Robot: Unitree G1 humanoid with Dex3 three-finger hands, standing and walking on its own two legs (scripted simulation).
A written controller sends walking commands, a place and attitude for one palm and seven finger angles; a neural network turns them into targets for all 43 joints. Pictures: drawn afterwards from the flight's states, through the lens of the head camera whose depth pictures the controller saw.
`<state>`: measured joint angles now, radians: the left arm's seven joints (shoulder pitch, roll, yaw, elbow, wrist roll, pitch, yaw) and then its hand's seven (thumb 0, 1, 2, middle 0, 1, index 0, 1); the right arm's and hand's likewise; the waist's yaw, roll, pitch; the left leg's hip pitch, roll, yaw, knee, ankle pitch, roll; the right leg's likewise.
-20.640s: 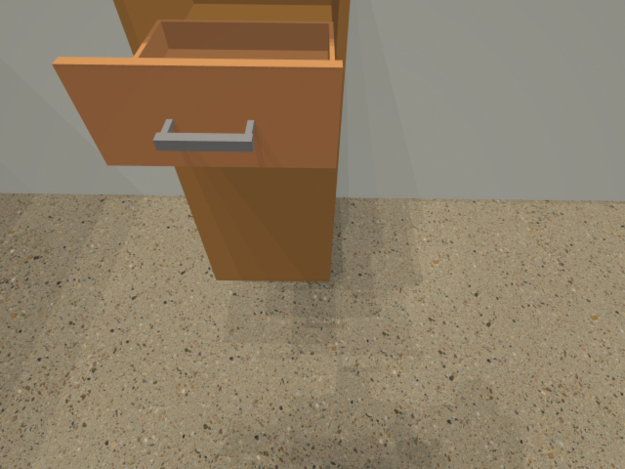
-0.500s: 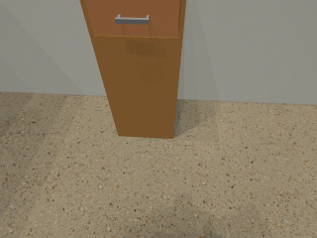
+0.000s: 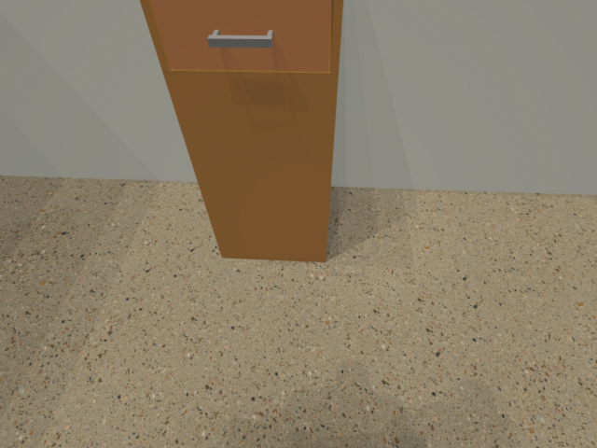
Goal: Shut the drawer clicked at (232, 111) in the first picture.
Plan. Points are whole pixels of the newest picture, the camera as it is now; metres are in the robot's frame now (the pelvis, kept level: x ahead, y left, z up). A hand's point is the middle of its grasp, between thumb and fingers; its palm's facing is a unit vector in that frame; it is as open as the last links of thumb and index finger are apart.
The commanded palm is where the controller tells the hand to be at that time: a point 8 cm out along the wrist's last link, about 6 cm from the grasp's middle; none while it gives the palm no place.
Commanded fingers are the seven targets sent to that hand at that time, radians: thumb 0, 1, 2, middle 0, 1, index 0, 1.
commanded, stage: stand and wait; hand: left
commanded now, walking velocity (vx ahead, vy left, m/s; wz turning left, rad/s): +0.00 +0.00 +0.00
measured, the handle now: (241, 37) +0.89 +0.17 +0.13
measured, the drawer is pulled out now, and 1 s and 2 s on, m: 0.00 0.00 0.00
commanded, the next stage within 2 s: none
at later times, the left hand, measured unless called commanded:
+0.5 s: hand out of the picture +0.08 +0.23 -0.16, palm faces -0.01 -0.94 -0.33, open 7.4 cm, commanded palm none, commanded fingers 0.00 0.90 0.90 -0.20 -0.30 -0.20 -0.30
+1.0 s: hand out of the picture +0.08 +0.23 -0.16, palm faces -0.01 -0.95 -0.32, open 7.4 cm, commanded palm none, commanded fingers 0.00 0.90 0.90 -0.20 -0.30 -0.20 -0.30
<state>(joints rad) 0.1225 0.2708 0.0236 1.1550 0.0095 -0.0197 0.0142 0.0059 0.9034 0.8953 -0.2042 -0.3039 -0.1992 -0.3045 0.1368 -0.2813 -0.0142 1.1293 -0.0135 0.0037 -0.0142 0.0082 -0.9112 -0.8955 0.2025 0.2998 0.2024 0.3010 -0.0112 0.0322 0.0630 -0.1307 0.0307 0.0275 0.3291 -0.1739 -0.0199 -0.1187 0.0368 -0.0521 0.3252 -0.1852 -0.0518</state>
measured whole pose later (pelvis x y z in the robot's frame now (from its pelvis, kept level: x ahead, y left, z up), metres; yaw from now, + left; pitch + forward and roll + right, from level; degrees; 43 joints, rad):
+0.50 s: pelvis +0.01 -0.01 +0.00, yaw +0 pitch -1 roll +0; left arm 0.11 0.28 0.03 1.15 0.01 -0.02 0.01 0.01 0.90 0.90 -0.21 -0.30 -0.20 -0.30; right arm 0.14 -0.29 -0.01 1.13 -0.01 0.00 -0.02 0.01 -0.91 -0.90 0.20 0.30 0.20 0.30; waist -0.02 0.03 0.06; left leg -0.11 0.04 0.03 0.31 -0.18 -0.03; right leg -0.10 0.05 -0.05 0.30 -0.19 -0.06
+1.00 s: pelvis +0.01 +0.00 +0.00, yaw +0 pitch -1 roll +0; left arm 0.11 0.28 0.02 1.15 0.01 -0.02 0.01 0.01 0.90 0.90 -0.21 -0.30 -0.20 -0.30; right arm 0.14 -0.29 -0.01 1.13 -0.01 0.00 -0.02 0.01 -0.91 -0.90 0.20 0.30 0.20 0.30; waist -0.02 0.02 0.06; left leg -0.10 0.04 0.03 0.31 -0.18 -0.03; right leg -0.09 0.05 -0.04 0.29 -0.19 -0.06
